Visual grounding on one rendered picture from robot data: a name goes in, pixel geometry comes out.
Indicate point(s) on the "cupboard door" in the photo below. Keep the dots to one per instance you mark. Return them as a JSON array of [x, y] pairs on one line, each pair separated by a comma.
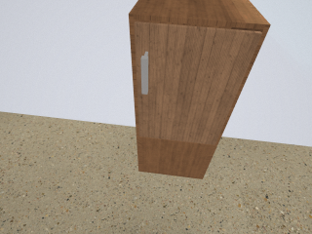
[[194, 75]]

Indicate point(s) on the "handle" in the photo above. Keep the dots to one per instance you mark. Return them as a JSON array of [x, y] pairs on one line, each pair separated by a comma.
[[144, 73]]

